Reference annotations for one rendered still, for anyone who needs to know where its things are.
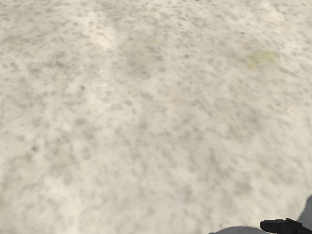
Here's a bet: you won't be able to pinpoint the robot right hand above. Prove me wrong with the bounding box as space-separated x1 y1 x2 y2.
260 218 312 234

